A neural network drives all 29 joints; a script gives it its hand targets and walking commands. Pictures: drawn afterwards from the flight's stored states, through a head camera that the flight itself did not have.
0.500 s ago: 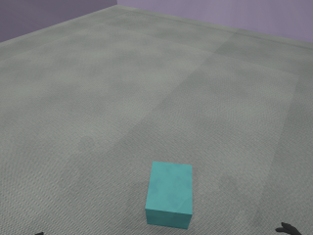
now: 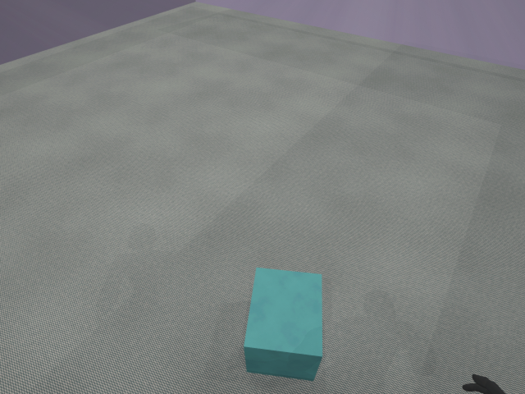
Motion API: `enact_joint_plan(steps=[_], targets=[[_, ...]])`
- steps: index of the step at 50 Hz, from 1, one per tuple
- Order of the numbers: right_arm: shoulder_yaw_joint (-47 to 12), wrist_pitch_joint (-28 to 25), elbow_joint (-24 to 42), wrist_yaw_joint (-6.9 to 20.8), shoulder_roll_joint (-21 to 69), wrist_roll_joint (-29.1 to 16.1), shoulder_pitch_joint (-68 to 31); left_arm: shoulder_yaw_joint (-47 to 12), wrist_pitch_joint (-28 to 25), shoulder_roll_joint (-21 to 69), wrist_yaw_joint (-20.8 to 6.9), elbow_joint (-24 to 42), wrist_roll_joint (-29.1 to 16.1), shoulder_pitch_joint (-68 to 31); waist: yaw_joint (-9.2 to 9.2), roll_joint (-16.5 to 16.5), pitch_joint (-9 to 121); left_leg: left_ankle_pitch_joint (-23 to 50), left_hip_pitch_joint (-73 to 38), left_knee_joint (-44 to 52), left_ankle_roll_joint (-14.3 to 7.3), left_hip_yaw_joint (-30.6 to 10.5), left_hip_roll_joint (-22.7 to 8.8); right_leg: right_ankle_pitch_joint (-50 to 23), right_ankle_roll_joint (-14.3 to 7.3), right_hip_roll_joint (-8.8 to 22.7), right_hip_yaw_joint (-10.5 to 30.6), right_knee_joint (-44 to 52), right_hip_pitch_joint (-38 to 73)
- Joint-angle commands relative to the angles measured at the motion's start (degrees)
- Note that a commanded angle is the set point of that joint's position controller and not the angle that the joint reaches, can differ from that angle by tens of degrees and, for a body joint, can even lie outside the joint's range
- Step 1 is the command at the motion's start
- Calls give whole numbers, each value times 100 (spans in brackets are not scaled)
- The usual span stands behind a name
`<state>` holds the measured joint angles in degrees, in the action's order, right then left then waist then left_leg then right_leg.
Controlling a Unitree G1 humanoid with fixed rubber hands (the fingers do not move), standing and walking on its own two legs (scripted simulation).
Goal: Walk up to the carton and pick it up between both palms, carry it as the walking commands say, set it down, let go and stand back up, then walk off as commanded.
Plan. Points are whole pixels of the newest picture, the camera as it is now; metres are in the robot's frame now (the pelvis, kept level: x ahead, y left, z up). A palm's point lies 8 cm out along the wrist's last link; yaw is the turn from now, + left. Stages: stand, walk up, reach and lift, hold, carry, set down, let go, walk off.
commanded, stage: walk up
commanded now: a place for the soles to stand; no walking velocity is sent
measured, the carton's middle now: (284, 323) +0.53 -0.06 -0.63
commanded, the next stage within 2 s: reach and lift in 0.52 s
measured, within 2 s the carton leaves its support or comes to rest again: neither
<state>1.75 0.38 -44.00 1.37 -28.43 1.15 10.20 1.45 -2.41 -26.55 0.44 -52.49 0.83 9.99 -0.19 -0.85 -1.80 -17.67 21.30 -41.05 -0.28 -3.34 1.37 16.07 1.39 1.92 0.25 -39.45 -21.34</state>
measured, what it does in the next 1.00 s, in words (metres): stands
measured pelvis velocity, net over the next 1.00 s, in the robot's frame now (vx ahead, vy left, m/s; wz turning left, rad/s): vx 0.01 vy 0.00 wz -0.01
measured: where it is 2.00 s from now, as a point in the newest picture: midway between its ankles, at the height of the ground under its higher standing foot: outside the picture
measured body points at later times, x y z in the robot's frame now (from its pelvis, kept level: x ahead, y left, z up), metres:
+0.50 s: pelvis +0.00 +0.00 +0.00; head +0.01 +0.00 +0.45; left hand +0.12 +0.34 -0.09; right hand +0.14 -0.34 -0.07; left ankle +0.05 +0.12 -0.72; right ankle +0.06 -0.14 -0.72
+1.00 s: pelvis +0.01 +0.00 +0.00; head +0.10 +0.00 +0.44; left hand +0.21 +0.31 -0.09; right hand +0.23 -0.31 -0.08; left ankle +0.05 +0.12 -0.72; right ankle +0.06 -0.14 -0.72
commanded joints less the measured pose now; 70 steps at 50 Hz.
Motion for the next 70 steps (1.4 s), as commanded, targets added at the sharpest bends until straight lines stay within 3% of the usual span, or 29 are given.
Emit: enact_joint_plan(steps=[1,6,11,15,23,26,27,28,29,32,33,36,38,41,43,46,47,51,53,54,57,58,59,60,63,64,66,69,70], targets=[[295,-95,-162,7,-885,12,-372,164,-42,-1002,-43,372,-39,-281,67,104,271,-1002,-129,1582,-394,-734,-618,686,-390,230,697,1032,109],[240,-128,-113,-16,-649,-3,-374,164,-79,-1021,-28,422,-42,-156,-18,261,716,109,-544,1174,-365,-424,-548,-312,-560,569,968,1164,446],[274,-150,-53,-14,-707,-39,-382,152,-87,-1064,-31,345,-40,-100,29,267,783,573,-641,999,-380,-435,-580,-855,-438,373,664,933,453],[203,-110,-59,2,-670,-64,-468,172,-53,-1097,4,412,-82,-133,16,464,651,398,-411,1139,-390,-540,-630,-582,-393,437,616,941,557],[209,-89,-111,-5,-654,-42,-361,161,-74,-968,-43,330,-10,-183,40,116,506,-512,-318,1292,-424,-580,-517,448,-462,338,712,1160,285],[213,-67,-167,-10,-661,60,-390,157,-60,-955,-31,396,-24,-393,-65,443,248,-678,-267,1457,-416,-615,-555,617,-487,370,897,1341,9],[693,170,1313,317,-94,313,-784,1070,295,-423,-110,2406,326,-1100,560,-39,-1729,-1204,1221,1258,287,668,69,1229,-133,-481,-398,981,58],[634,224,1333,444,-233,165,-625,887,395,-648,-201,2447,251,-855,269,-38,-1352,-1701,841,1540,207,621,-126,983,-21,-624,-643,882,767],[549,265,1393,498,-6,75,-522,770,443,-405,-255,2562,214,-1010,240,-427,-1006,-2015,968,1833,186,614,-181,813,125,-719,-681,781,1647],[1000,298,1524,441,-187,403,-589,901,508,-507,-382,2302,294,-851,314,-34,-999,-1881,922,1804,53,738,-133,712,157,-732,-553,973,1916],[1307,358,1694,374,-305,562,-819,937,672,-466,-419,2256,300,-1064,4,98,-807,-1836,769,1575,150,871,-63,993,108,-655,-430,1028,1919],[1314,265,1740,258,-128,585,-1185,985,625,-329,-520,1830,452,-949,227,326,-441,-1225,425,1154,121,853,111,758,103,-504,-435,1014,1578],[1469,224,2016,219,-201,617,-1252,1066,614,-408,-541,1819,426,-1118,185,482,-138,-1192,451,1064,18,876,102,599,205,-553,-442,811,1796],[1089,238,1673,251,226,375,-1546,1006,506,-299,-508,1914,238,-1404,205,-78,-201,-1277,951,950,29,787,37,341,288,-593,-566,282,1797],[1173,328,1469,223,-33,347,-1428,915,637,-241,-499,1639,127,-1357,77,248,121,-1259,834,887,87,785,5,299,309,-622,-514,238,1680],[1057,325,1272,201,112,209,-1831,784,585,-24,-426,1710,148,-1786,-127,-189,-308,-1144,1203,757,161,588,-34,199,239,-660,-470,-57,934],[974,280,1507,208,97,226,-1914,758,555,-69,-405,1891,33,-1629,66,16,309,-515,1147,537,135,559,17,-313,263,-600,-481,-269,930],[1003,296,1023,183,174,91,-1743,553,477,48,-309,2016,-118,-1858,-310,-88,657,5,987,282,197,475,-53,-819,190,-579,-439,-395,430],[872,316,973,152,414,75,-1714,573,411,142,-244,1915,-97,-1936,-111,229,661,818,1061,-22,153,378,55,-1051,253,-544,-401,-538,-237],[825,265,1044,160,487,7,-1638,623,398,182,-228,1788,-95,-1706,-55,3,930,1108,944,-61,119,441,67,-1395,166,-559,-351,-521,-104],[895,171,983,15,393,121,-1701,583,344,380,-186,1716,-330,-1856,-374,475,1882,2130,1231,-567,187,369,116,-2657,230,-495,-176,-873,-234],[1141,49,1254,-27,289,45,-2109,702,289,287,-144,1903,-295,-2256,-337,-56,2279,2215,1113,-678,202,310,178,-2688,173,-512,-125,-1005,-312],[1300,30,1307,-80,167,201,-2326,561,300,400,-128,1711,-411,-2313,-587,630,2201,2482,1366,-725,164,285,80,-3084,256,-568,-181,-1020,-443],[1293,-50,1286,-92,163,64,-2399,630,288,504,-88,1544,-364,-2236,-379,124,2540,2574,1245,-819,221,273,140,-3000,161,-549,-89,-1146,-597],[1182,-149,1325,-112,213,-70,-2386,909,126,263,-32,2120,-449,-2598,-341,204,3799,3432,1379,-1248,249,281,251,-3722,193,-502,-62,-1511,-725],[1149,-78,1280,-73,387,-214,-2483,967,242,210,86,2111,-288,-2516,24,-444,3945,3853,1073,-1236,344,185,233,-3484,182,-476,-146,-1602,-1188],[1375,-77,1196,-60,135,-285,-2958,841,319,458,131,2272,-555,-2998,-93,-589,4030,4158,790,-1452,383,81,96,-2966,98,-485,-109,-1526,-2087],[1427,16,1615,-63,-94,-312,-3068,886,440,486,74,1874,-584,-2887,-313,27,4442,3660,1145,-1492,309,278,91,-3041,132,-574,-234,-1535,-1847],[1269,29,1528,-87,209,-521,-3501,932,498,425,63,1758,-548,-3413,-48,-137,4188,3137,2001,-1396,255,317,203,-3257,105,-481,-61,-1600,-1578]])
